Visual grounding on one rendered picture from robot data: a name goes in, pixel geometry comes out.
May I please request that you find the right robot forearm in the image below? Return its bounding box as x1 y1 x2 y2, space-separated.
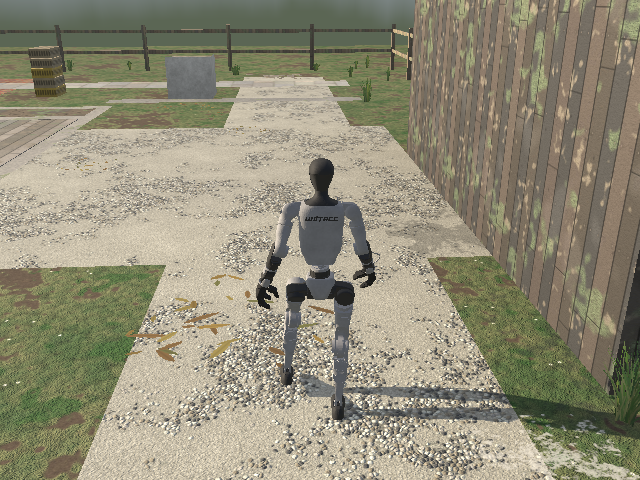
358 240 375 274

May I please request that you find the robot right hand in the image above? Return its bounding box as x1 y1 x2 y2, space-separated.
353 269 376 288

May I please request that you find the left robot forearm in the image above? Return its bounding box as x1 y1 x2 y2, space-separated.
259 242 282 288

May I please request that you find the robot thigh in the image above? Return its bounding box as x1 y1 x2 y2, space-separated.
332 280 355 358
286 277 307 328

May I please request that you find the right robot upper arm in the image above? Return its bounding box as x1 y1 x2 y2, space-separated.
342 201 369 256

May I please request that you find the robot right thigh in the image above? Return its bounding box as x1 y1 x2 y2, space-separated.
332 280 355 358

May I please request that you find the robot left hand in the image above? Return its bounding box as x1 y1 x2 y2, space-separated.
256 283 279 309

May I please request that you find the robot left thigh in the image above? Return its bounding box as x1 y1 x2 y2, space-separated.
286 277 307 328

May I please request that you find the left robot upper arm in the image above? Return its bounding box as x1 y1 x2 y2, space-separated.
272 201 301 258

